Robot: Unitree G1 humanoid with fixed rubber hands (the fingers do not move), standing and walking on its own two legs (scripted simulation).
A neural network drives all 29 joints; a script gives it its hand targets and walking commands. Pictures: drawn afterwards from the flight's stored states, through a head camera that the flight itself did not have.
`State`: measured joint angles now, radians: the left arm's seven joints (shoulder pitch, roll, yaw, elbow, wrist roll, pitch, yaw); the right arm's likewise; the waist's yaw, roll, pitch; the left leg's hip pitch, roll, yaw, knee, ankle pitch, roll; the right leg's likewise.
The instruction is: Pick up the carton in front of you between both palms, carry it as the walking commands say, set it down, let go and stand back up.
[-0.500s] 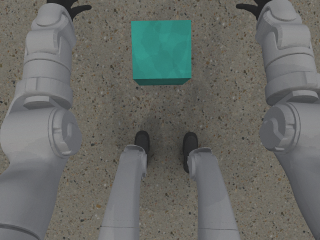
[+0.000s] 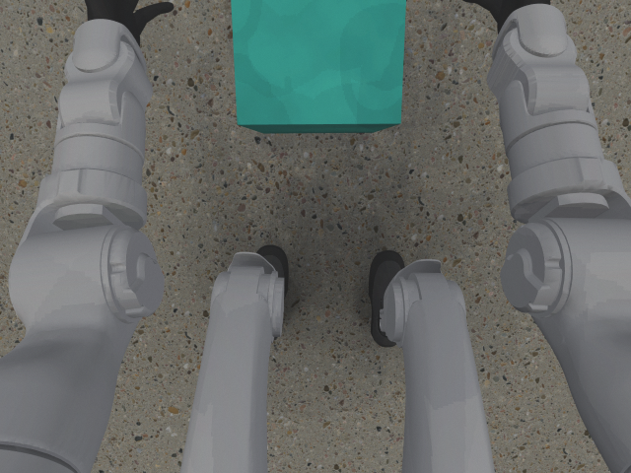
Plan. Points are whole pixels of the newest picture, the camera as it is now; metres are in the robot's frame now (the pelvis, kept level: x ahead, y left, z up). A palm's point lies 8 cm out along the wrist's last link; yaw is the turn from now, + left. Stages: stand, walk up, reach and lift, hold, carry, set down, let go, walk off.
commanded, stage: reach and lift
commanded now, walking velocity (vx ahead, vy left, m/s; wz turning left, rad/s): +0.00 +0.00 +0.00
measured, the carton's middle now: (318, 62) +0.55 +0.04 -0.39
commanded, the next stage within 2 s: none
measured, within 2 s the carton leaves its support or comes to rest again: leaves its support in 1.36 s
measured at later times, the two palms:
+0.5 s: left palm (192, 52) +0.54 +0.21 -0.33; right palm (455, 52) +0.55 -0.15 -0.32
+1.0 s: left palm (208, 54) +0.53 +0.19 -0.32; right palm (433, 51) +0.55 -0.12 -0.32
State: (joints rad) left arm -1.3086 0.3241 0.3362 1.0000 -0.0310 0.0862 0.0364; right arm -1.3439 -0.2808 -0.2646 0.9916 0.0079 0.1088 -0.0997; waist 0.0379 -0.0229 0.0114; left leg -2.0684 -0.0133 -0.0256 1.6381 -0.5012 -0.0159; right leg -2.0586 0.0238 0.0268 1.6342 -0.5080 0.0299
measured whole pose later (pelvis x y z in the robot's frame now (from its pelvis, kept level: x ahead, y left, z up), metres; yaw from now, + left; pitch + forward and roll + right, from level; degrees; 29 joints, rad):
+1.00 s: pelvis -0.03 +0.00 -0.15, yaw +0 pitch +35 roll -1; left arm -1.64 0.36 0.14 1.18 -0.18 0.09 0.09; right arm -1.68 -0.33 -0.08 1.20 0.15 0.10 -0.12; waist 0.04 -0.01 0.49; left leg -2.22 -0.02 -0.02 2.20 -0.59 -0.02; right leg -2.21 0.04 0.03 2.20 -0.60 0.05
